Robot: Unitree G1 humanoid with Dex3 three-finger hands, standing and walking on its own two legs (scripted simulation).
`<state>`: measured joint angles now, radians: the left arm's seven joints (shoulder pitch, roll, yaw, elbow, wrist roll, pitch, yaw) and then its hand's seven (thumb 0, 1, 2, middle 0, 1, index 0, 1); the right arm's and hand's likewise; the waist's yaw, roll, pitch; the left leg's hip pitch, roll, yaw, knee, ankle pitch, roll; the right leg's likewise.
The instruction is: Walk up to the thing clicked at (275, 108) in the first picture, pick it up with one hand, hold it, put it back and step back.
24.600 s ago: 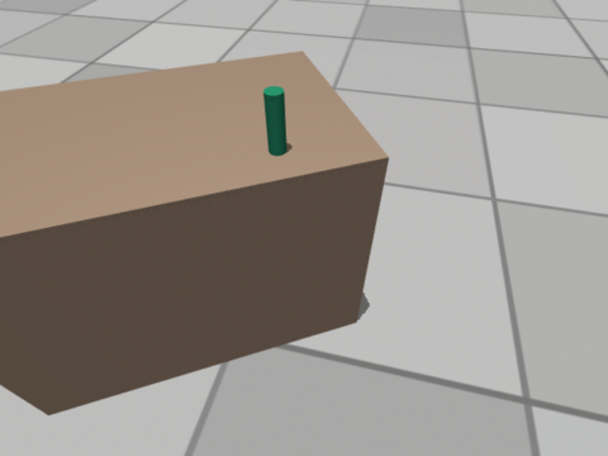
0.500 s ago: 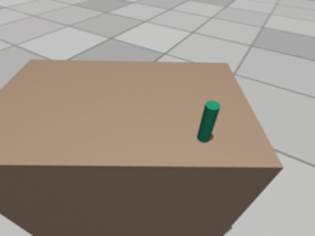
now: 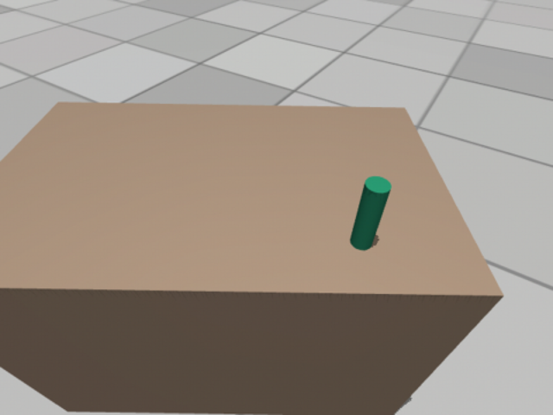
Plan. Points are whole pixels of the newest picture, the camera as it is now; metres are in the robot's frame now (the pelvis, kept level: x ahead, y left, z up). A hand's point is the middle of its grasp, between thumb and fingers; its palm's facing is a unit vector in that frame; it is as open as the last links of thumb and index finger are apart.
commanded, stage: home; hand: right
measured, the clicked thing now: (368, 215) +0.46 -0.14 +0.04
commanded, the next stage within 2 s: stand in 0.72 s
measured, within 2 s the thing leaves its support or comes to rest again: neither
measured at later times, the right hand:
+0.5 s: hand out of the picture +0.09 -0.25 -0.15, palm faces -0.02 +0.93 -0.36, open 17.2 cm
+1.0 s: hand out of the picture +0.09 -0.25 -0.15, palm faces -0.02 +0.93 -0.36, open 15.6 cm
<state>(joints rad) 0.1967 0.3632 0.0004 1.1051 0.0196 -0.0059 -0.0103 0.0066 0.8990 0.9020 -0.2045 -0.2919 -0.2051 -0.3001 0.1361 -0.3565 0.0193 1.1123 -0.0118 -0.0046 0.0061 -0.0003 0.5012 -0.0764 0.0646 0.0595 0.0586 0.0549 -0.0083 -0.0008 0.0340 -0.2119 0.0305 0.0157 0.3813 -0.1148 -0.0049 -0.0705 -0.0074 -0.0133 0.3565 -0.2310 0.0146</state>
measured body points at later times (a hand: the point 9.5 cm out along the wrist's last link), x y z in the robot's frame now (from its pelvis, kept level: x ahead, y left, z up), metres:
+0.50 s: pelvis +0.02 +0.00 +0.00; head +0.02 +0.01 +0.45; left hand +0.09 +0.30 -0.13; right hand +0.09 -0.30 -0.13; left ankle +0.06 +0.12 -0.74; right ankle -0.02 -0.13 -0.74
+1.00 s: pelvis +0.02 +0.00 +0.00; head +0.03 +0.00 +0.45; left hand +0.08 +0.31 -0.13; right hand +0.09 -0.30 -0.13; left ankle +0.06 +0.12 -0.74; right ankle -0.02 -0.13 -0.74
